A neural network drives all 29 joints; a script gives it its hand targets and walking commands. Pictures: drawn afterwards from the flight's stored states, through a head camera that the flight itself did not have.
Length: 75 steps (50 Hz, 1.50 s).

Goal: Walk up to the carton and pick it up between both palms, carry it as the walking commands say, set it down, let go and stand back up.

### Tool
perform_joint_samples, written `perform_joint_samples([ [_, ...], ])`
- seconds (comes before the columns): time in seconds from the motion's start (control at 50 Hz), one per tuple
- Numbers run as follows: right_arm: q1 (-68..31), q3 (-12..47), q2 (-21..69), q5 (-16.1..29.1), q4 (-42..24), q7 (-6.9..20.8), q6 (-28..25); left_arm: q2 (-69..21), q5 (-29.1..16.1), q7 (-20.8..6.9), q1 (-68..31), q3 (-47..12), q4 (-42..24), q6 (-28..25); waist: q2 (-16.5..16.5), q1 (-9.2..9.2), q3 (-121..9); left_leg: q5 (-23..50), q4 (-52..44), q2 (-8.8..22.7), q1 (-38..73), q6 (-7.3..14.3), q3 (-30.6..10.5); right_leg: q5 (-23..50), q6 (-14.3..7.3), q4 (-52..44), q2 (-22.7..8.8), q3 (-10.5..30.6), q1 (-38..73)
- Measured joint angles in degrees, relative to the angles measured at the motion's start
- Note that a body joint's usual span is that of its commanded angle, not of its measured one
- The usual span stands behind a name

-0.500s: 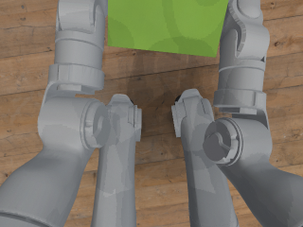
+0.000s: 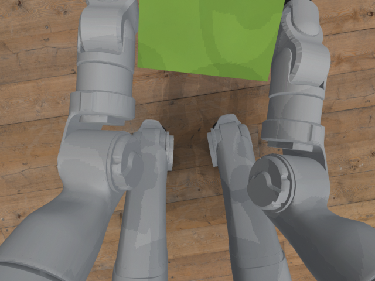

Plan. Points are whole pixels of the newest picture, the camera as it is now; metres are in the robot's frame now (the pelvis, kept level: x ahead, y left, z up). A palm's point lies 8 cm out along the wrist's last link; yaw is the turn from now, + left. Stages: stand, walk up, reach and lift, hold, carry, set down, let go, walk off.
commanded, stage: reach and lift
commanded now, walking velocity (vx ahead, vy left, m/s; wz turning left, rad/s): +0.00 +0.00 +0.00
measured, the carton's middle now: out of the picture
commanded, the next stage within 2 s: none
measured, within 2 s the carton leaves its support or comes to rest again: neither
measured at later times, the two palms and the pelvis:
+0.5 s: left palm out of the picture +0.54 +0.08 -0.04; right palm out of the picture +0.49 -0.16 -0.04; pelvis +0.00 +0.00 +0.05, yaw +0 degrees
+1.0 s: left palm out of the picture +0.51 +0.08 +0.03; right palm out of the picture +0.47 -0.16 +0.04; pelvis +0.00 +0.00 +0.10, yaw +1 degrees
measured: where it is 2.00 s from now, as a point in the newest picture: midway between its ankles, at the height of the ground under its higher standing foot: (191, 161)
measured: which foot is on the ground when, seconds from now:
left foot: down 0.00-1.00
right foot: down 0.00-1.00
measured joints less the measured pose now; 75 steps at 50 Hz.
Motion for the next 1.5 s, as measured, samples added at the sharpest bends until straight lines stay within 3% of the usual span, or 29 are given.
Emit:
perform_joint_samples([
  [0.5,7.38,2.97,1.55,2.28,-3.96,-1.07,-0.06,-1.28,-1.47,-0.44,7.02,-2.08,-3.66,-0.41,-0.29,-0.3,0.18,1.93,-10.18,0.22,13.17,0.24,-0.34,2.02,-0.59,-9.75,-0.18,1.16,12.8],
  [0.56,7.74,2.64,1.61,1.12,-2.25,-0.74,-0.24,-1.71,-0.21,-0.88,7.42,-0.95,-1.33,-1.45,-0.94,-0.51,-1.57,2.29,-11.31,0.23,13.78,0.15,-0.27,2.98,-0.7,-11.17,-0.27,1.28,13.47],
  [1.14,16.52,4.71,2.99,0.65,-4.16,0.01,0.28,-4.59,0.98,-0.23,15.3,-2.75,-4.14,-0.08,0.23,-1.37,-1.85,5.97,-24.88,0.26,30.22,1.01,-1.98,6.04,-1.18,-25.07,-1.57,1.18,30.22],
  [1.32,24.13,5.25,4.83,0.15,-3.83,0.27,0.45,-7.25,2.38,-0.87,22.4,-2.13,-2.46,-1.11,-0.24,-0.66,-10.51,6.66,-31.13,0.86,34.1,1.2,-1.39,6.79,-1.74,-30.42,-1.68,2.4,33.39],
  [1.42,31.27,4.52,7.11,-2.09,1.18,1.09,-0.37,-9.43,4.49,-1.37,30.64,-0.35,1.51,-2.17,-0.74,-0.97,-26.37,6.89,-35.5,1.32,32.6,1.09,-1.54,8.23,-2.4,-34.89,-1.8,2.59,31.72],
  [1.5,35.67,2.8,8.93,-5.19,5.6,1.9,-1.27,-10.64,6.56,-2.19,34.97,2.22,5.21,-2.17,-0.1,-1.59,-33.89,7.12,-40.58,1.79,37.61,1.24,-2.64,7.44,-3.24,-40.0,-2.11,1.84,36.8],
])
